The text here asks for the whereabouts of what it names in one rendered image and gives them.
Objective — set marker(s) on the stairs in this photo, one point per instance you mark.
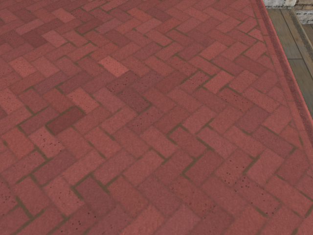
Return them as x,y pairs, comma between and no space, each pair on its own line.
297,42

